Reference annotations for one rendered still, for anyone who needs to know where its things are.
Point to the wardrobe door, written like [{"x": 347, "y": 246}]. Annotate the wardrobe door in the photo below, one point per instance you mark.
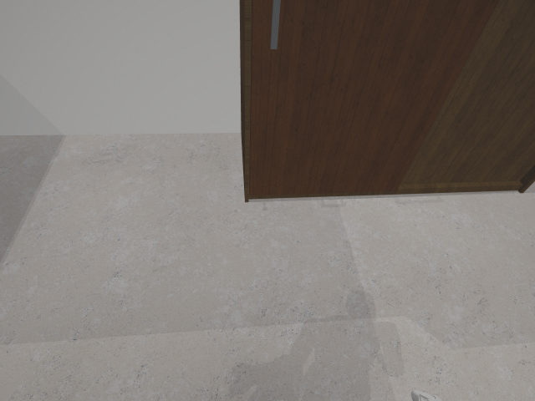
[
  {"x": 485, "y": 130},
  {"x": 346, "y": 100}
]

